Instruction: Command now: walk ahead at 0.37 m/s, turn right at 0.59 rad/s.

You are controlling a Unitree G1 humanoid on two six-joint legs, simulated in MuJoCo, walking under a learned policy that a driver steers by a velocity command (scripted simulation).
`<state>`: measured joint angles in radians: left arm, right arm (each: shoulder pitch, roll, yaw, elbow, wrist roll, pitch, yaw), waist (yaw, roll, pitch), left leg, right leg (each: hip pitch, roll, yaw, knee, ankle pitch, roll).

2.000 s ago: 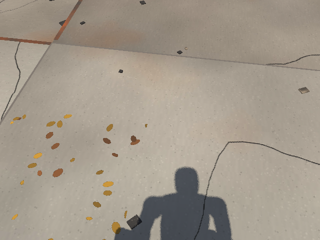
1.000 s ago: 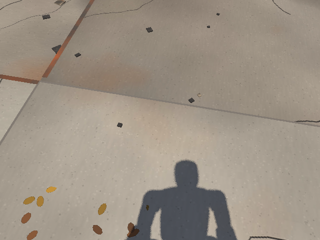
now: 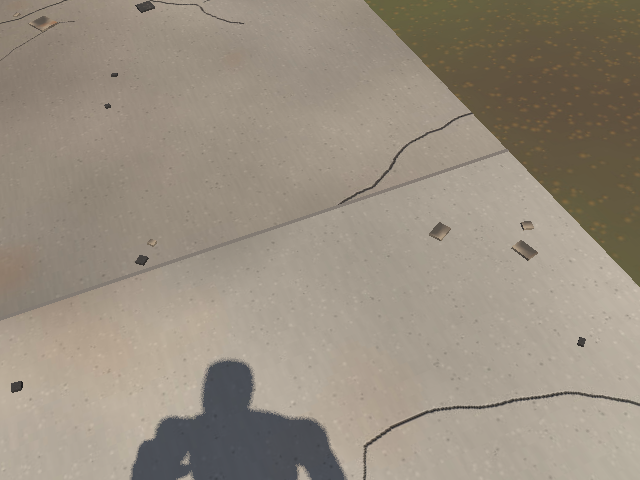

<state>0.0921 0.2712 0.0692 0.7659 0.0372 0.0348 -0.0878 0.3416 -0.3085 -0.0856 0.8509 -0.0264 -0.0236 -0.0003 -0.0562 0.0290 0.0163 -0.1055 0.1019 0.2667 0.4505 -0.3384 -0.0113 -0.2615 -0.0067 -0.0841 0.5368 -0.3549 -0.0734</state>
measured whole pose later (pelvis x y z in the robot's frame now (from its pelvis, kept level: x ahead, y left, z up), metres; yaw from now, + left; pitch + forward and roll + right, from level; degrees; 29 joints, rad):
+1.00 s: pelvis +0.27 -0.06 +0.01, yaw -8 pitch -1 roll +0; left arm 0.29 0.19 -0.02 1.07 0.01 -0.02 0.03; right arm 0.25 -0.20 0.00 1.00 -0.01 -0.01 -0.01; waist -0.02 0.02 0.01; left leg -0.22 -0.02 0.07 0.38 -0.14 0.05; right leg -0.14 0.02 0.00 0.39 -0.23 -0.01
